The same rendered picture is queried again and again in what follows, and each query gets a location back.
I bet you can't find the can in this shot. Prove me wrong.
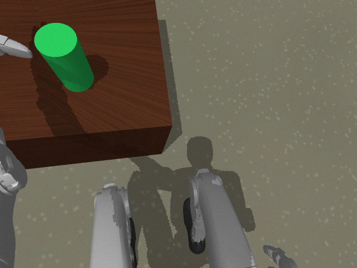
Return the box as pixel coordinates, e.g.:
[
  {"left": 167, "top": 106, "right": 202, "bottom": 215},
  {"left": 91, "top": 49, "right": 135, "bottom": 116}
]
[{"left": 34, "top": 23, "right": 94, "bottom": 92}]

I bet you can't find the left robot arm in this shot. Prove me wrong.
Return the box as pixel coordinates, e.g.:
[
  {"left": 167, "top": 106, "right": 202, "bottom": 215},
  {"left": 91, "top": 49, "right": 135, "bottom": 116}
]
[{"left": 0, "top": 127, "right": 27, "bottom": 268}]

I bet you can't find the right robot hand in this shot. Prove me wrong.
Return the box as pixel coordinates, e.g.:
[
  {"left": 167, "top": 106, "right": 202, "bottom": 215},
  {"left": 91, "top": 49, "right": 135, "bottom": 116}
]
[{"left": 263, "top": 245, "right": 298, "bottom": 268}]

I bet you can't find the right robot foot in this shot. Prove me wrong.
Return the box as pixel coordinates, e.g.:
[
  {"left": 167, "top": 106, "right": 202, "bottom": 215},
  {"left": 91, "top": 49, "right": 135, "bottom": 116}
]
[{"left": 183, "top": 197, "right": 205, "bottom": 254}]

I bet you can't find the left robot hand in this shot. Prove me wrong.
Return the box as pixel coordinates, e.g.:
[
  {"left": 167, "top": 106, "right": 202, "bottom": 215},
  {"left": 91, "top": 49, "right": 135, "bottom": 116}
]
[{"left": 0, "top": 35, "right": 32, "bottom": 58}]

